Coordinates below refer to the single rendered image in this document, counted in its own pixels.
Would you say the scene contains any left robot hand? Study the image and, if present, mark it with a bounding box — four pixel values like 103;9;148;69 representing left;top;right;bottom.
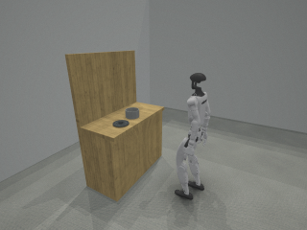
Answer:
183;146;195;163

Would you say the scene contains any lid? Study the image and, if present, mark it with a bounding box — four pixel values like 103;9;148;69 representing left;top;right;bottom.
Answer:
112;120;130;127

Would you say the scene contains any robot right thigh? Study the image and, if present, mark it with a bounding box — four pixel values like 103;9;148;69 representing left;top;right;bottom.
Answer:
187;133;202;165

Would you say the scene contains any pot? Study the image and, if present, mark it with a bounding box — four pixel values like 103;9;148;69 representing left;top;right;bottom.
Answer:
125;107;140;120

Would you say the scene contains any robot left shin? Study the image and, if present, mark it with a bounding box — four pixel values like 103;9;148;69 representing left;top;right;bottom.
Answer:
176;165;189;195

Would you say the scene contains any table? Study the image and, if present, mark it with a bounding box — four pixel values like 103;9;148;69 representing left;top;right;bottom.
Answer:
65;50;165;201

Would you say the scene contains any left robot forearm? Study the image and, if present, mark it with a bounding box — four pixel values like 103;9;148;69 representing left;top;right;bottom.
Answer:
188;120;200;148

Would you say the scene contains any right robot hand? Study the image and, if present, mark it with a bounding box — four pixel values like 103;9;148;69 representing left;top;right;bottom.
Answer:
198;132;208;146

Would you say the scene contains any robot left upper arm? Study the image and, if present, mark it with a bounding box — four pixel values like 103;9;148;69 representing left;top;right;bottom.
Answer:
187;96;201;126

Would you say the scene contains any robot right upper arm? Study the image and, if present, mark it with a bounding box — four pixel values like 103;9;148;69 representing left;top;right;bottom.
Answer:
203;92;211;117

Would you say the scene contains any right robot forearm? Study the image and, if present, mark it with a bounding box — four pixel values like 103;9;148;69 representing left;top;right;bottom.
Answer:
201;115;210;133

